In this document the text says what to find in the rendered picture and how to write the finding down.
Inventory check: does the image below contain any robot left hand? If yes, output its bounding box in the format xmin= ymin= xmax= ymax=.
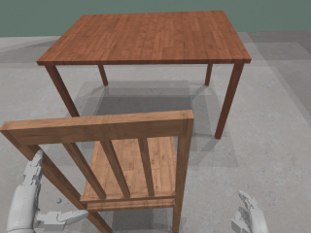
xmin=6 ymin=150 xmax=89 ymax=233

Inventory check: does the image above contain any table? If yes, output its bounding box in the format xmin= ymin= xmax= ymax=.
xmin=36 ymin=10 xmax=252 ymax=140

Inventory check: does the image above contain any robot right hand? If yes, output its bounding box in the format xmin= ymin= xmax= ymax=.
xmin=231 ymin=190 xmax=270 ymax=233

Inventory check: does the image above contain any chair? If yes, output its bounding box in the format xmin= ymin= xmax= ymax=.
xmin=0 ymin=110 xmax=194 ymax=233

